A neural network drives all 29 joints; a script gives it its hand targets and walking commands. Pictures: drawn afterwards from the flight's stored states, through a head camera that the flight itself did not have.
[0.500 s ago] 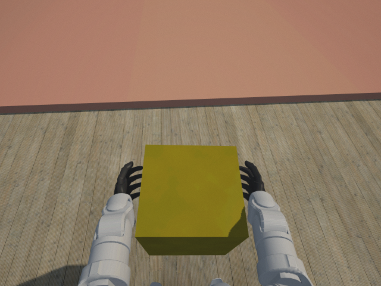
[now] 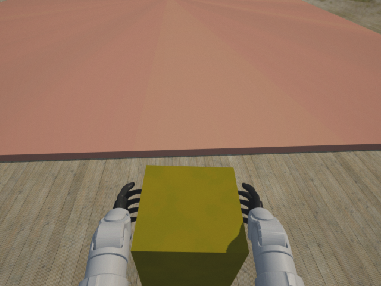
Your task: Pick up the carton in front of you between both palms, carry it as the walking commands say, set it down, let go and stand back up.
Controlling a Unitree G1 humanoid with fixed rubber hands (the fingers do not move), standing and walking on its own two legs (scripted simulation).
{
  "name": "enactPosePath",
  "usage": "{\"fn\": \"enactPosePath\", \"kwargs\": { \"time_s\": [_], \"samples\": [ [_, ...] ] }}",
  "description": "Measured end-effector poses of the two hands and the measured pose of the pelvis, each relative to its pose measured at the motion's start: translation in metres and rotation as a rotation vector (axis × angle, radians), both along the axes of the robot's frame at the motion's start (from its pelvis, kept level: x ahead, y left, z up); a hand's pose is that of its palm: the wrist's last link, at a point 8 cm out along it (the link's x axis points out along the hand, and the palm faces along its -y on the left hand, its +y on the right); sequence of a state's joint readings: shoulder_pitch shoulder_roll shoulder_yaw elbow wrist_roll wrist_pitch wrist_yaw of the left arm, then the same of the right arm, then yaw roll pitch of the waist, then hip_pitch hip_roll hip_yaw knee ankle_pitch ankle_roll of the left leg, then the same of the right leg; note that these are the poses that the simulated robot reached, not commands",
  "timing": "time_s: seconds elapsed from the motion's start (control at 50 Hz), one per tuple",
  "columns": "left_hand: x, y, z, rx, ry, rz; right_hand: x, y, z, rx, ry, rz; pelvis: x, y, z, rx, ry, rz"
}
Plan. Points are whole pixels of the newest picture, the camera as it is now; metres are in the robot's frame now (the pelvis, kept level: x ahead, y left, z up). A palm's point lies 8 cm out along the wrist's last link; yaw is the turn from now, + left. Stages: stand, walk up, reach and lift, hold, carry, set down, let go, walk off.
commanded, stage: reach and lift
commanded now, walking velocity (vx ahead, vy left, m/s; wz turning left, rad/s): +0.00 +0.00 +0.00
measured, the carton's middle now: (187, 230) +0.29 +0.00 -0.05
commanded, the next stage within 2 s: hold in 0.84 s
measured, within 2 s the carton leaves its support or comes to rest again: neither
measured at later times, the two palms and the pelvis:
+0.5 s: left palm (121, 208) +0.30 +0.15 +0.03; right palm (255, 208) +0.30 -0.15 +0.03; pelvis +0.01 +0.00 +0.00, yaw +0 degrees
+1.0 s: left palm (118, 204) +0.29 +0.15 +0.06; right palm (257, 204) +0.29 -0.15 +0.06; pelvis +0.01 +0.00 +0.01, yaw +0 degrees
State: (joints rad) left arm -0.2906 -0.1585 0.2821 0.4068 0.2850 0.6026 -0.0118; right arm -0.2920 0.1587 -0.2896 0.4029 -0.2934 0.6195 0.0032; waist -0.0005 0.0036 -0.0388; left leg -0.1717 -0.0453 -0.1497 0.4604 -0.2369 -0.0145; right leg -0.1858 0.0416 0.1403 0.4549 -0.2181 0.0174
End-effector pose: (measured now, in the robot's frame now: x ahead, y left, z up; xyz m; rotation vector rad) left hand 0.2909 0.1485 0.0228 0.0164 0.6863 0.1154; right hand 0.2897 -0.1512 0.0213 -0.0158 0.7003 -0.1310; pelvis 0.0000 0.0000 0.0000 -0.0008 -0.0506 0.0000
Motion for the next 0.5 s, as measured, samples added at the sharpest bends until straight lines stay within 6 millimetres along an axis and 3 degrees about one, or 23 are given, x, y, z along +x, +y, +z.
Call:
{"fn": "enactPosePath", "kwargs": {
  "time_s": [0.2, 0.5],
  "samples": [
    [0.002, -0.001, 0.005, -0.007, -0.018, 0.007, 0.002, -0.001, 0.005, 0.01, -0.019, -0.009, -0.008, -0.001, -0.001, 0.0, -0.014, 0.002],
    [0.008, 0.0, 0.012, 0.013, -0.017, -0.004, 0.009, 0.0, 0.012, -0.013, -0.017, 0.009, 0.006, -0.002, 0.004, -0.001, -0.018, 0.003]
  ]
}}
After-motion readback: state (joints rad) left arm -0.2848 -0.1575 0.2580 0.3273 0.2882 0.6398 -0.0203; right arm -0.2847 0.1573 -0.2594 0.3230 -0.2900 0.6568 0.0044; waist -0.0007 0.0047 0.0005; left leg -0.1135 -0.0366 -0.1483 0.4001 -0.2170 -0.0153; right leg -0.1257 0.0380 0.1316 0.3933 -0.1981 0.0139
